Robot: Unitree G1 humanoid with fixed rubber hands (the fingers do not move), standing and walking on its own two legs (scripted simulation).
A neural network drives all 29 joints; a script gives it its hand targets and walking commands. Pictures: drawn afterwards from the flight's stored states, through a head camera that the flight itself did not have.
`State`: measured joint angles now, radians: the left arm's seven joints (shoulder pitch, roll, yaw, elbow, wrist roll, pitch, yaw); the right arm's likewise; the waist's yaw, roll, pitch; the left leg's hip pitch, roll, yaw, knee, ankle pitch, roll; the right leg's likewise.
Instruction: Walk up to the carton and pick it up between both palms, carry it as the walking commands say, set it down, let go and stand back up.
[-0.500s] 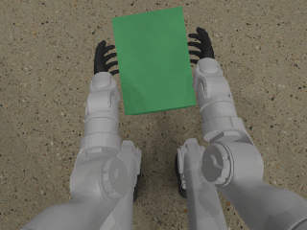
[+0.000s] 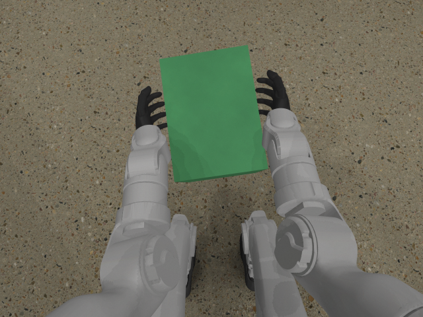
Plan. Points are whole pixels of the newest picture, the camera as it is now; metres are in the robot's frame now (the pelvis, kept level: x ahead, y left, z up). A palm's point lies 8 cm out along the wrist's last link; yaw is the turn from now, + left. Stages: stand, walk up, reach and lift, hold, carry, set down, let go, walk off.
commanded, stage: reach and lift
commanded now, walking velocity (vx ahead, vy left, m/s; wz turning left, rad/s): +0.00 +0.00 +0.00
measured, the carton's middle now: (213, 123) +0.48 +0.01 -0.12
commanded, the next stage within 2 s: none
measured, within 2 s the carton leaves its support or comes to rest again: neither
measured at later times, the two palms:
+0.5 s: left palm (135, 122) +0.42 +0.13 +0.03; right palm (290, 104) +0.44 -0.11 +0.04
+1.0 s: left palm (115, 114) +0.40 +0.13 +0.10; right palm (308, 97) +0.42 -0.11 +0.10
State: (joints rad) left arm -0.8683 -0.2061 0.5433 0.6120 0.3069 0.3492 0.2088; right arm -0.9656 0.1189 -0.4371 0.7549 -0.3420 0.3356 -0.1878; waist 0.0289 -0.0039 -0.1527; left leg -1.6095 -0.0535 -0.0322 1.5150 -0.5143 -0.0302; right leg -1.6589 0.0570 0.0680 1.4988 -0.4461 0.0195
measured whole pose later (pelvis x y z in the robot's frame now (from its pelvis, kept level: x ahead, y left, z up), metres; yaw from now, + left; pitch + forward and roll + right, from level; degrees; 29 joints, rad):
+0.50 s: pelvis +0.02 +0.00 +0.07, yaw +0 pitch +28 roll +1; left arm -0.72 -0.25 0.52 0.58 0.32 0.32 0.18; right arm -0.80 0.17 -0.43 0.71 -0.35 0.31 -0.17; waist 0.03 0.00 -0.14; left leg -1.30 -0.05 -0.05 1.27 -0.47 -0.03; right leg -1.34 0.05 0.07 1.26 -0.41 0.01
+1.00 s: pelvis +0.03 +0.00 +0.13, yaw -1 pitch +20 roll +1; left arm -0.58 -0.26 0.48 0.54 0.34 0.31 0.14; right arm -0.65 0.22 -0.43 0.63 -0.37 0.30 -0.13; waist 0.04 0.00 -0.07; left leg -0.93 -0.03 -0.05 0.95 -0.37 -0.02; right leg -0.97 0.05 0.07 0.94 -0.31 0.00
